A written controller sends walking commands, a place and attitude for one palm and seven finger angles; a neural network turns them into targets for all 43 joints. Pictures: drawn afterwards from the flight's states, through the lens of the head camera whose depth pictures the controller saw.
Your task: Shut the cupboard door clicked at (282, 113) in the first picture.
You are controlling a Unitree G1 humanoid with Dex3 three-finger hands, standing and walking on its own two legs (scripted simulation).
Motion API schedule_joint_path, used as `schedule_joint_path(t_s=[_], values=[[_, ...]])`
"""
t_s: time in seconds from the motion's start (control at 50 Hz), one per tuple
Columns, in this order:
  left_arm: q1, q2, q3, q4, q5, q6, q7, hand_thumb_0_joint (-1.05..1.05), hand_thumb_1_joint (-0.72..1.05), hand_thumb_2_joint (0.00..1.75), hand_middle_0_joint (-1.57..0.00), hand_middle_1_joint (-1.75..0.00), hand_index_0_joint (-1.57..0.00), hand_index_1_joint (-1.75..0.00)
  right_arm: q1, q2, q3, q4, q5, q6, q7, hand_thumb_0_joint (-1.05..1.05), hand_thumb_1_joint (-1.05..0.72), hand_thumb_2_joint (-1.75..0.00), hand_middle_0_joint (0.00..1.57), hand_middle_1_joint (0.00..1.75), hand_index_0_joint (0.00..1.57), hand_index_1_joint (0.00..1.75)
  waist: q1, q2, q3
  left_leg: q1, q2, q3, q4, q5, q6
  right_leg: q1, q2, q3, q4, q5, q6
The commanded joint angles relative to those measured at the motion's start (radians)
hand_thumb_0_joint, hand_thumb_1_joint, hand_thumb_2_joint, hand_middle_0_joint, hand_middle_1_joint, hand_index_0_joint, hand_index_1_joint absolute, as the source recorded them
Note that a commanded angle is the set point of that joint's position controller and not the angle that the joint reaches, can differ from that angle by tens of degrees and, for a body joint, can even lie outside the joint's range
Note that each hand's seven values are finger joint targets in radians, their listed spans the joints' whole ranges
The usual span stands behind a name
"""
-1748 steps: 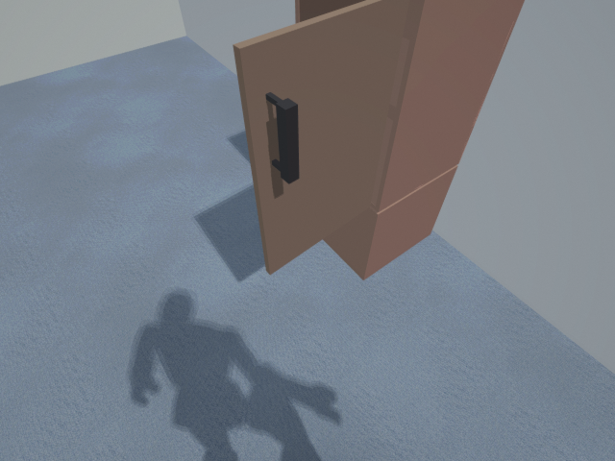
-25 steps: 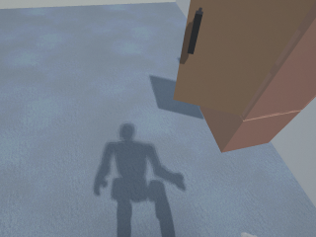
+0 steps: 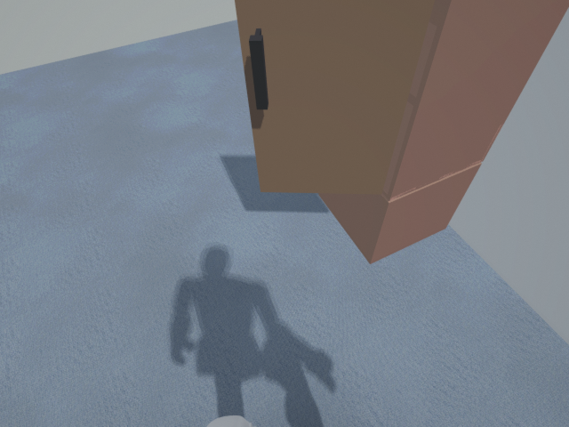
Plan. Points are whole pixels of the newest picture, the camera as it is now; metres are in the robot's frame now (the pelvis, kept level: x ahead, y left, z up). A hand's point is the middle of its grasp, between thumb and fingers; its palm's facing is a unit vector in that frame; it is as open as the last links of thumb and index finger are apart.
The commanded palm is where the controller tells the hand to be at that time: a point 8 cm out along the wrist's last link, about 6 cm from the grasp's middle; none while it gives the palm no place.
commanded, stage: take the last steps up to it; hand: left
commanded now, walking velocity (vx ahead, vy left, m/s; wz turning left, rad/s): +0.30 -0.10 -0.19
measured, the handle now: (260, 70) +0.80 +0.08 +0.08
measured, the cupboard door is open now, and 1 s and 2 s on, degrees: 61 61 61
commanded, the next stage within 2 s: come to a stop and stand still in 0.90 s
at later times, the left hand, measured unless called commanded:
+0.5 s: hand (211, 378) +0.22 +0.15 -0.16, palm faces -0.15 -0.97 -0.19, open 7.4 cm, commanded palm none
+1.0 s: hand (259, 364) +0.26 +0.07 -0.20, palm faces +0.00 -1.00 -0.10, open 7.4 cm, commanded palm none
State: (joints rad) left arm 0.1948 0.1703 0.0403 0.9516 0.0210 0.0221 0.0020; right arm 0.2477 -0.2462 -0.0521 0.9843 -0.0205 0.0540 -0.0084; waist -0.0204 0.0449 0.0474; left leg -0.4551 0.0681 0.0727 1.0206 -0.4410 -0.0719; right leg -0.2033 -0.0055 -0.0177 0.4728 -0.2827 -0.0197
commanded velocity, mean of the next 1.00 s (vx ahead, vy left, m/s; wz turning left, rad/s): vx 0.24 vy -0.05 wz -0.03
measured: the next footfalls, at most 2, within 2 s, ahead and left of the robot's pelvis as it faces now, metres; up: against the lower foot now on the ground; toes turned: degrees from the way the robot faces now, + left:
left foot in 0.16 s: +0.08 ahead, +0.13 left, +0.00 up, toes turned +4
right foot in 0.56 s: +0.24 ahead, -0.19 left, +0.00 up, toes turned -13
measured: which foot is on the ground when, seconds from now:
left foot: up 0.00-0.14, down 0.16-0.56, up 0.58-0.94, down 0.96-1.00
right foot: down 0.00-0.16, up 0.18-0.54, down 0.56-0.98, up 1.00-1.00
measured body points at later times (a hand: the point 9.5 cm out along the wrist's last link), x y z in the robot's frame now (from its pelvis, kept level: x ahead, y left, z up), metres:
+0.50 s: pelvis +0.11 -0.03 +0.00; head +0.14 -0.03 +0.45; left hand +0.23 +0.20 -0.15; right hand +0.00 -0.25 -0.15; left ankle +0.05 +0.12 -0.74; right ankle +0.18 -0.18 -0.71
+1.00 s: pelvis +0.28 -0.08 -0.01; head +0.29 -0.06 +0.44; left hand +0.26 +0.12 -0.18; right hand +0.36 -0.32 -0.14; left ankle +0.35 +0.00 -0.74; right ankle +0.20 -0.18 -0.73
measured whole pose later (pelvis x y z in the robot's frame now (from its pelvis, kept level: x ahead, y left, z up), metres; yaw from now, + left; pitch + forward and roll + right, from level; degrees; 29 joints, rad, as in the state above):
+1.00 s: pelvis +0.28 -0.08 -0.01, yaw -5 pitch -1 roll -1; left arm 0.36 0.14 0.03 1.15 0.01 -0.03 0.00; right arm 0.16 -0.15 -0.02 1.00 -0.03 -0.06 0.00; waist 0.03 -0.03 0.02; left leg -0.34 0.04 0.12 0.58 -0.21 0.05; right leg -0.15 -0.01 -0.12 0.62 -0.43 -0.03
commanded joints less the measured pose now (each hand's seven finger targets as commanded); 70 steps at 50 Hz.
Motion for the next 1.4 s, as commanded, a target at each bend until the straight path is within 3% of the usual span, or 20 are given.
schedule_joint_path(t_s=[0.0,0.1,0.12,0.14,0.16,0.3,0.44,0.5,0.52,0.54,0.6,0.66,0.82,0.9,0.94,0.98,1.08,1.24,1.32,1.38], values=[[0.044,0.209,0.055,-0.03,0.007,-0.032,0.004,0.0,0.9,0.9,-0.2,-0.3,-0.2,-0.3,-0.052,-0.047,-0.011,-0.089,-0.009,-0.047,0.01,0.0,-0.9,-0.9,0.2,0.3,0.2,0.3,0.035,-0.216,-0.03,-0.032,0.009,0.009,-0.18,0.02,0.004,0.048,-0.217,0.233,-0.231,-0.01,-0.189],[0.015,0.169,0.05,-0.016,-0.006,-0.029,-0.011,0.0,0.9,0.9,-0.2,-0.3,-0.2,-0.3,0.151,-0.063,-0.011,-0.019,-0.012,-0.089,-0.006,0.0,-0.9,-0.9,0.2,0.3,0.2,0.3,-0.056,-0.06,-0.036,0.424,-0.006,0.021,-0.6,0.169,0.022,-0.22,-0.113,0.178,-0.045,-0.186,-0.108],[0.036,0.097,0.037,-0.03,-0.011,-0.027,-0.02,0.0,0.9,0.9,-0.2,-0.3,-0.2,-0.3,0.228,-0.151,-0.033,0.002,-0.023,-0.095,-0.013,0.0,-0.9,-0.9,0.2,0.3,0.2,0.3,-0.079,0.221,-0.055,0.523,0.2,-0.28,-0.721,-0.023,0.076,-0.377,0.003,0.085,0.209,-0.226,-0.047],[-0.013,0.093,0.031,-0.07,-0.008,-0.027,-0.024,0.0,0.9,0.9,-0.2,-0.3,-0.2,-0.3,0.309,-0.232,-0.047,0.002,-0.033,-0.095,-0.025,0.0,-0.9,-0.9,0.2,0.3,0.2,0.3,-0.116,0.317,-0.034,0.508,0.421,-0.569,-0.857,-0.189,0.181,-0.497,0.051,-0.008,0.462,-0.314,-0.014],[-0.078,0.131,0.041,-0.092,0.007,-0.024,-0.031,0.0,0.9,0.9,-0.2,-0.3,-0.2,-0.3,0.289,-0.237,-0.045,-0.005,-0.028,-0.09,-0.029,0.0,-0.9,-0.9,0.2,0.3,0.2,0.3,-0.106,0.156,0.03,0.416,0.464,-0.574,-0.894,-0.225,0.232,-0.518,-0.024,0.073,0.584,-0.261,-0.023],[-0.019,0.07,0.035,-0.02,0.005,-0.015,-0.055,0.0,0.9,0.9,-0.2,-0.3,-0.2,-0.3,0.186,-0.104,-0.01,0.0,-0.019,-0.121,-0.028,0.0,-0.9,-0.9,0.2,0.3,0.2,0.3,-0.012,0.105,0.04,0.358,0.25,-0.091,-0.841,0.299,0.174,-0.422,-0.068,0.009,0.52,0.029,0.028],[-0.086,0.067,0.026,-0.021,0.003,-0.028,-0.05,0.0,0.9,0.9,-0.2,-0.3,-0.2,-0.3,0.209,-0.102,-0.022,0.042,-0.021,-0.104,-0.012,0.0,-0.9,-0.9,0.2,0.3,0.2,0.3,-0.023,0.126,0.065,0.297,0.254,-0.017,-0.809,0.277,0.178,-0.231,-0.051,-0.078,0.191,0.078,0.019],[0.108,0.118,0.044,0.051,0.005,-0.049,-0.041,0.0,0.9,0.9,-0.2,-0.3,-0.2,-0.3,0.175,-0.1,-0.024,0.052,-0.012,-0.096,-0.006,0.0,-0.9,-0.9,0.2,0.3,0.2,0.3,0.072,0.03,-0.042,0.246,0.184,0.051,-0.574,0.34,0.124,0.088,-0.003,-0.097,0.027,0.095,-0.006],[0.238,0.191,0.06,0.093,0.011,-0.063,-0.03,0.0,0.9,0.9,-0.2,-0.3,-0.2,-0.3,0.174,-0.062,-0.017,0.049,-0.001,-0.098,0.005,0.0,-0.9,-0.9,0.2,0.3,0.2,0.3,0.131,-0.136,-0.113,0.093,0.105,0.114,-0.34,0.267,0.093,0.297,-0.115,0.05,-0.054,-0.028,-0.049],[0.355,0.288,0.085,0.132,0.01,-0.074,-0.014,0.0,0.9,0.9,-0.2,-0.3,-0.2,-0.3,0.169,0.021,0.004,0.015,0.013,-0.101,0.008,0.0,-0.9,-0.9,0.2,0.3,0.2,0.3,0.162,-0.417,-0.174,-0.112,-0.035,0.126,-0.038,-0.172,0.064,0.412,-0.365,0.429,-0.202,-0.113,-0.144],[0.176,0.205,0.056,0.094,-0.006,-0.073,0.002,0.0,0.9,0.9,-0.2,-0.3,-0.2,-0.3,0.089,-0.001,-0.009,0.015,0.006,-0.098,0.004,0.0,-0.9,-0.9,0.2,0.3,0.2,0.3,0.082,-0.27,-0.043,-0.183,0.051,-0.05,0.2,-0.014,0.083,0.163,-0.347,0.395,-0.29,-0.144,-0.167],[0.078,0.095,0.024,0.072,-0.004,-0.084,0.007,0.0,0.9,0.9,-0.2,-0.3,-0.2,-0.3,0.133,0.034,-0.003,0.053,-0.009,-0.079,0.007,0.0,-0.9,-0.9,0.2,0.3,0.2,0.3,0.0,-0.176,-0.026,-0.059,0.075,-0.04,0.083,0.112,0.062,0.019,-0.258,0.112,-0.284,0.142,-0.135],[0.156,0.108,0.016,0.129,0.004,-0.1,0.008,0.0,0.9,0.9,-0.2,-0.3,-0.2,-0.3,0.005,0.061,0.009,0.01,-0.003,-0.084,0.021,0.0,-0.9,-0.9,0.2,0.3,0.2,0.3,0.017,-0.141,-0.008,0.022,0.022,0.016,-0.328,0.155,0.051,0.063,-0.269,0.09,-0.264,0.274,-0.18],[0.136,0.097,0.015,0.139,-0.007,-0.088,0.008,0.0,0.9,0.9,-0.2,-0.3,-0.2,-0.3,0.078,0.016,0.009,0.046,-0.006,-0.106,0.013,0.0,-0.9,-0.9,0.2,0.3,0.2,0.3,-0.032,-0.071,-0.022,0.292,-0.016,0.028,-0.536,0.317,0.068,-0.029,-0.196,0.019,-0.102,0.22,-0.11],[0.166,0.036,0.003,0.115,-0.011,-0.08,0.006,0.0,0.9,0.9,-0.2,-0.3,-0.2,-0.3,0.214,-0.111,-0.015,0.069,-0.018,-0.114,-0.005,0.0,-0.9,-0.9,0.2,0.3,0.2,0.3,-0.066,0.195,-0.066,0.5,0.25,-0.325,-0.657,0.398,0.207,-0.262,-0.035,-0.106,0.234,-0.088,-0.02],[0.106,0.049,-0.004,0.086,0.002,-0.07,0.009,0.0,0.9,0.9,-0.2,-0.3,-0.2,-0.3,0.193,-0.116,-0.012,0.056,-0.013,-0.094,-0.019,0.0,-0.9,-0.9,0.2,0.3,0.2,0.3,-0.06,0.137,-0.022,0.422,0.344,-0.431,-0.761,0.368,0.312,-0.343,-0.034,-0.031,0.522,-0.31,-0.014],[0.181,0.005,-0.013,0.135,-0.011,-0.025,0.021,0.0,0.9,0.9,-0.2,-0.3,-0.2,-0.3,-0.021,-0.04,0.029,0.018,-0.001,-0.091,-0.043,0.0,-0.9,-0.9,0.2,0.3,0.2,0.3,0.043,0.049,-0.065,0.27,0.207,-0.134,-0.689,0.803,0.222,-0.074,-0.063,-0.002,0.236,-0.121,0.04],[0.122,0.13,0.021,0.071,0.012,0.006,0.023,0.0,0.9,0.9,-0.2,-0.3,-0.2,-0.3,-0.037,-0.052,-0.018,0.01,0.01,-0.036,-0.027,0.0,-0.9,-0.9,0.2,0.3,0.2,0.3,0.033,0.036,0.004,0.173,0.083,-0.091,-0.616,0.326,0.117,-0.075,-0.099,0.078,0.024,0.265,-0.016],[0.091,0.178,0.026,0.054,0.008,-0.013,0.029,0.0,0.9,0.9,-0.2,-0.3,-0.2,-0.3,0.016,-0.01,-0.02,0.006,0.015,-0.022,-0.019,0.0,-0.9,-0.9,0.2,0.3,0.2,0.3,0.013,-0.238,-0.091,0.232,-0.041,0.009,-0.38,0.219,0.06,-0.041,-0.259,0.23,-0.075,0.54,-0.109],[0.064,0.19,0.034,0.037,0.01,-0.014,0.041,0.0,0.9,0.9,-0.2,-0.3,-0.2,-0.3,0.008,-0.013,-0.019,-0.001,0.013,-0.009,-0.017,0.0,-0.9,-0.9,0.2,0.3,0.2,0.3,0.035,-0.265,-0.106,0.117,-0.061,-0.043,-0.182,-0.089,0.049,0.043,-0.334,0.266,-0.095,0.703,-0.196]])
